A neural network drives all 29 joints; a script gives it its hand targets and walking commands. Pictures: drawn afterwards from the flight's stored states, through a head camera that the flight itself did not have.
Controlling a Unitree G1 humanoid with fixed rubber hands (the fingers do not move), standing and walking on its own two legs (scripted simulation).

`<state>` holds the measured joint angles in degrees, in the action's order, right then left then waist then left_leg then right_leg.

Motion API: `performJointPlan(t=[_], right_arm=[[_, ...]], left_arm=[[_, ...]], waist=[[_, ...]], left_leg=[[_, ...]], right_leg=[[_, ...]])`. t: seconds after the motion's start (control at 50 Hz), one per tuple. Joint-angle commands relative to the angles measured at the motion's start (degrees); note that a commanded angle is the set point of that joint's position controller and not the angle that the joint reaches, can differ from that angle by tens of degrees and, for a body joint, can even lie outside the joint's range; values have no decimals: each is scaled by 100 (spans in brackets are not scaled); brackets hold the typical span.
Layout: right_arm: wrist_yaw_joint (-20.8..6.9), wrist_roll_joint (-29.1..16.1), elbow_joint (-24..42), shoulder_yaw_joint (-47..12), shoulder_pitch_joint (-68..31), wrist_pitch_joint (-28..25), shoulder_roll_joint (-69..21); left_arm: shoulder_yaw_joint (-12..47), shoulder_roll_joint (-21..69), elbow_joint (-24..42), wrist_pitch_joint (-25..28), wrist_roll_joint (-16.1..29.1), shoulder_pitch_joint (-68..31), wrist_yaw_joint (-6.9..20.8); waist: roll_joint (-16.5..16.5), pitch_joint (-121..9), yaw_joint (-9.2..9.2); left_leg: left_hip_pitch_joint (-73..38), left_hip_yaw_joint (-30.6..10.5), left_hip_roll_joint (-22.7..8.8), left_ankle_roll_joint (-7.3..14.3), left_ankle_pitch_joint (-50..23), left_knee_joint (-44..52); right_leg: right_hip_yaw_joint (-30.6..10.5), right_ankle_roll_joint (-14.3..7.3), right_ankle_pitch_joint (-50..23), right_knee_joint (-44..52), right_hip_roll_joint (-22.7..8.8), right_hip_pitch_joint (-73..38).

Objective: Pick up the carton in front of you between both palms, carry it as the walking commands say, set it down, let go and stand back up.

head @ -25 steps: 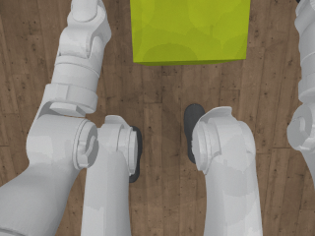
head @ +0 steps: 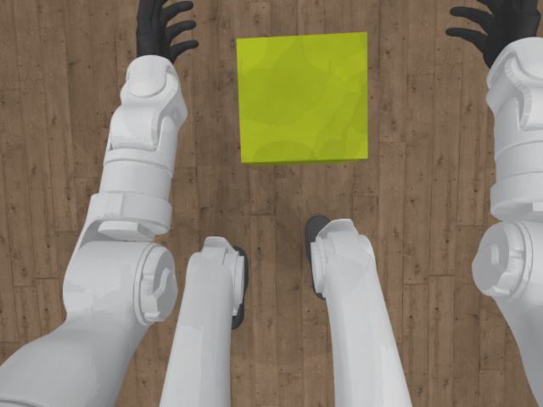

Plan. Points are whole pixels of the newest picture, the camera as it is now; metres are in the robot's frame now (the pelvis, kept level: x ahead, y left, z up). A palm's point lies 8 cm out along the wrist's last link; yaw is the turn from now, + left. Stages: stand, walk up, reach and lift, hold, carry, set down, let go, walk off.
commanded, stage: set down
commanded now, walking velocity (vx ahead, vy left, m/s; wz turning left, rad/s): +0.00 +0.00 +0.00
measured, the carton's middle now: (299, 113) +0.50 -0.09 -0.40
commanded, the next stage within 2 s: let go in 0.34 s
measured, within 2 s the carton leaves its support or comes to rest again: neither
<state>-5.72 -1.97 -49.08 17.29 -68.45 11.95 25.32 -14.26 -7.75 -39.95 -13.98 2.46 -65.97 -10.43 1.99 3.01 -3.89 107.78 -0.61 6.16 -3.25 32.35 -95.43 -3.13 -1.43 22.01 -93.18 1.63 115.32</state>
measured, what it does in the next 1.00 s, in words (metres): rises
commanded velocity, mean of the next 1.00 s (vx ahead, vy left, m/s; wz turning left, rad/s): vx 0.00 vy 0.00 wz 0.00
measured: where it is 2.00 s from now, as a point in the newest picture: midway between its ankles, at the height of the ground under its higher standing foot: (277, 286)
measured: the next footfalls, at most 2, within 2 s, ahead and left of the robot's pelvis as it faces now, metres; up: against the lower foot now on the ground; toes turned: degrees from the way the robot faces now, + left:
none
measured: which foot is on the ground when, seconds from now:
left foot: down 0.00-1.00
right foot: down 0.00-1.00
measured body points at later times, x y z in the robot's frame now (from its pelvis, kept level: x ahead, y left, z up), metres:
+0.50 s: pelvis +0.04 -0.01 +0.14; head +0.33 -0.07 +0.47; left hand +0.53 +0.09 +0.02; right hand +0.48 -0.32 +0.01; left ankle +0.08 +0.13 -0.49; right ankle +0.13 -0.11 -0.49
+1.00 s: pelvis +0.09 +0.00 +0.23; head +0.24 -0.02 +0.66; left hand +0.37 +0.18 +0.13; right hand +0.32 -0.27 +0.13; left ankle +0.08 +0.13 -0.49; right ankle +0.13 -0.11 -0.49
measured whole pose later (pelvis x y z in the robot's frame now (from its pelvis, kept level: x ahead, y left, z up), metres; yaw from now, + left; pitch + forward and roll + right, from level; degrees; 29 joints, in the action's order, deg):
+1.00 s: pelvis +0.09 +0.00 +0.23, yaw -5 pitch +18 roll +0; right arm -4.7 0.1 -30.3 7.7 -3.6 0.1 12.7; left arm -6.0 -8.0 -29.3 -1.2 -2.5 -4.0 0.2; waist 0.6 -0.3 -1.2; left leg 36.8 -4.7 2.1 -0.8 19.1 -37.6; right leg -2.3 -1.2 11.7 -35.7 2.8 42.2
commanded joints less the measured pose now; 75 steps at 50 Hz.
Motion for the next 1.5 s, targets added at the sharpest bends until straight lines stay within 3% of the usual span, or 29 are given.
performJointPlan(t=[0.0, 0.16, 0.36, 0.46, 0.52, 0.6, 0.74, 0.84, 1.04, 1.16, 1.24, 1.36, 1.48], right_arm=[[-47, 11, 731, 93, -1285, -80, 822], [-124, 204, 610, 203, -822, -197, 652], [-178, 449, 436, 324, -368, -446, 437], [-144, 698, 673, 176, 899, -460, 264], [-137, 754, 1235, 34, 1682, -511, 97], [-109, 666, 1731, -96, 2456, -670, -85], [-26, 435, 1839, -385, 4206, -973, -531], [58, 320, 2112, -592, 5408, -1163, -642], [146, 124, 2643, -1075, 7154, -1311, -804], [151, 209, 2865, -1188, 7753, -1176, -813], [162, 230, 2923, -1228, 7910, -958, -771], [124, 307, 2967, -1246, 7862, -614, -711], [133, 328, 3031, -1267, 7922, -496, -770]], left_arm=[[-31, -430, 786, 71, -56, -1174, 24], [-118, -323, 700, 185, -188, -616, 166], [-154, -195, 563, 410, -417, -116, 274], [-37, -161, 727, 425, -735, 1153, 291], [204, -67, 1119, 483, -774, 1924, 345], [321, -148, 1451, 678, -769, 2589, 477], [456, -185, 1309, 1031, -733, 4236, 775], [575, -355, 1368, 1257, -669, 5280, 940], [860, -606, 1722, 1442, -354, 6913, 1169], [989, -707, 2027, 1394, -290, 7454, 1256], [1032, -774, 2119, 1201, -292, 7560, 1301], [1057, -757, 2071, 867, -293, 7539, 1342], [1013, -777, 2075, 747, -320, 7569, 1336]], waist=[[-515, -6582, -160], [-658, -6185, -122], [-505, -5790, -62], [-489, -6215, 3], [-564, -6088, -34], [-662, -5475, 15], [-648, -4621, 138], [-583, -3956, 242], [-188, -1686, 326], [30, -979, 326], [166, -415, 331], [71, 203, 352], [-10, -10, 360]], left_leg=[[-1320, 679, 257, -49, -685, 1344], [-1666, 557, 177, -65, -912, 2358], [-2627, 340, 28, -102, -1337, 3502], [-3362, 319, -1, -115, -1835, 4058], [-3608, 244, -40, -80, -2010, 4443], [-3820, 178, -99, 16, -1948, 4859], [-4267, 120, -174, 122, -1937, 5415], [-5237, 37, -252, 194, -1970, 5885], [-7842, -196, -493, 228, -1997, 6997], [-8638, -247, -614, 248, -2381, 7528], [-8787, -277, -655, 251, -2308, 7747], [-8661, -307, -761, 274, -1921, 7916], [-9105, -278, -688, 227, -2691, 7659]], right_leg=[[324, 257, -2031, 1025, 110, -6108], [254, 284, -2325, 1925, 106, -6890], [142, 208, -2645, 3008, 54, -7631], [55, 156, -3401, 3457, 31, -8871], [-2, 121, -3856, 3729, -20, -9591], [-167, 122, -4004, 4159, -108, -10062], [-438, 123, -4527, 4670, -258, -10938], [-373, 161, -4161, 5126, -233, -11153], [99, 146, -2066, 6417, -40, -10971], [225, 175, -2318, 6741, 99, -11698], [304, 208, -2102, 6838, 149, -11879], [358, 214, -1759, 6855, 156, -12093], [275, 200, -2144, 6840, 151, -12083]])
